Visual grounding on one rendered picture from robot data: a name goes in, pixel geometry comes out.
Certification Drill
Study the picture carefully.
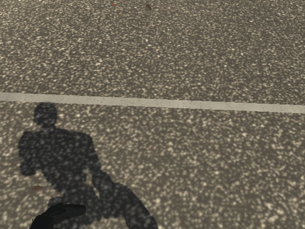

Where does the robot left hand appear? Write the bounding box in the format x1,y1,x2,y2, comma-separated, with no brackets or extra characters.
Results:
30,202,87,229

